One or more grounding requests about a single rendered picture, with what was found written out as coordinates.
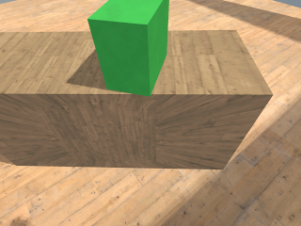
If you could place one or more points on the carton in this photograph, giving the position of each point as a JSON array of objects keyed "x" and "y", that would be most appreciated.
[{"x": 130, "y": 38}]

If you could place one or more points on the pedestal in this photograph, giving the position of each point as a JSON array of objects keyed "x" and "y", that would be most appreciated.
[{"x": 56, "y": 111}]

